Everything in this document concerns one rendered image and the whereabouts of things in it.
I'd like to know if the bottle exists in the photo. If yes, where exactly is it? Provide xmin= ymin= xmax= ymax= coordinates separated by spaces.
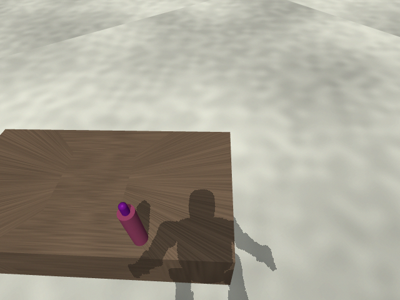
xmin=117 ymin=202 xmax=148 ymax=246

